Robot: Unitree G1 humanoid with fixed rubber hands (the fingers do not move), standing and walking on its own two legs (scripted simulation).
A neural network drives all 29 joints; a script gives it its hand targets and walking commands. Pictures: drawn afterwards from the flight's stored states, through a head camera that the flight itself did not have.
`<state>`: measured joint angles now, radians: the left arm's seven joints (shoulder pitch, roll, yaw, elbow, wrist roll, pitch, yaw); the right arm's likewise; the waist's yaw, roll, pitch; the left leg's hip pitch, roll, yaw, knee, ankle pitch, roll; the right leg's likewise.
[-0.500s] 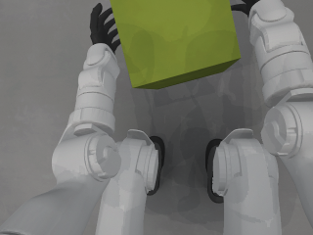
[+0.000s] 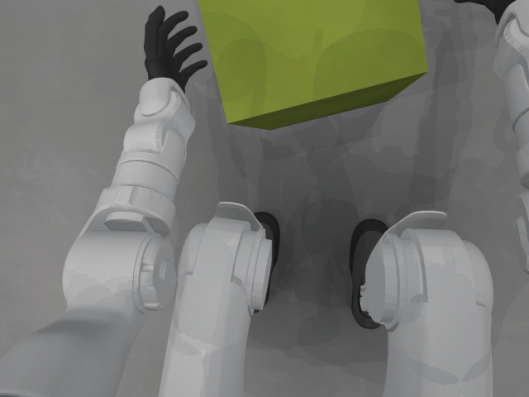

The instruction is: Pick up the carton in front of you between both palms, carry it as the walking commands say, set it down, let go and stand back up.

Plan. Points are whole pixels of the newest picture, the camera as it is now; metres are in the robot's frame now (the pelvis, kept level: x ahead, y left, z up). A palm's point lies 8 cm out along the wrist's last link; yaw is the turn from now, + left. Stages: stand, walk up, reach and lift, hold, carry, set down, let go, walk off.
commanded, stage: set down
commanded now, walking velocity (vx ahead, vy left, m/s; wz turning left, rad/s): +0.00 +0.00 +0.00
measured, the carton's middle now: (309, 37) +0.54 -0.01 -0.24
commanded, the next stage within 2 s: let go in 1.00 s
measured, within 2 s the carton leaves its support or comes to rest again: neither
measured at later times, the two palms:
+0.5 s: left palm (87, 45) +0.49 +0.15 +0.00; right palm out of the picture +0.55 -0.23 +0.00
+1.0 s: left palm out of the picture +0.48 +0.16 +0.15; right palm out of the picture +0.56 -0.24 +0.15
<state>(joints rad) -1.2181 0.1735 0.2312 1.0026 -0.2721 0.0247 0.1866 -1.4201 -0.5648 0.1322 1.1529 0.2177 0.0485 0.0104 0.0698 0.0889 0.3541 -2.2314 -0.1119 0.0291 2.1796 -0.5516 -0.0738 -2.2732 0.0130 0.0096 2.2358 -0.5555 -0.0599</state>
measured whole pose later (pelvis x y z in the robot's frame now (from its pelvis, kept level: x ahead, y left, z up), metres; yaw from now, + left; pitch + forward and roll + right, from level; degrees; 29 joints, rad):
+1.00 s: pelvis +0.04 -0.01 +0.25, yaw -3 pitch +44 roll +5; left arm -0.81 -0.04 0.35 0.54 -0.02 0.18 0.18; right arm -1.15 -0.45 -0.15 1.00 -0.04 0.18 0.14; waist 0.12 -0.02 -0.07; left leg -1.65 -0.06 -0.01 1.26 -0.39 -0.05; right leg -1.70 0.05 0.05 1.32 -0.39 -0.04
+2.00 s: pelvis +0.15 +0.01 +0.41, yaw -6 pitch +1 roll +0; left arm 0.23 0.22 0.03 0.43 -0.02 0.07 -0.06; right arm 0.22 -0.21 -0.05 0.47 0.01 0.06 0.05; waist 0.01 0.00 0.02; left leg -0.18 -0.04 -0.06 0.44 -0.28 0.02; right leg -0.19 0.03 0.05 0.44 -0.27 -0.01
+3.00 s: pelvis +0.15 +0.02 +0.41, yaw -6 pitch -1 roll +0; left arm 0.14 0.34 0.03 0.84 0.03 -0.01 0.03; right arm 0.18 -0.34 -0.02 0.78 -0.03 0.00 -0.03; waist 0.00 -0.02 0.01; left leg -0.14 -0.05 -0.05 0.47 -0.31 0.03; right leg -0.15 0.03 0.05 0.45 -0.29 0.00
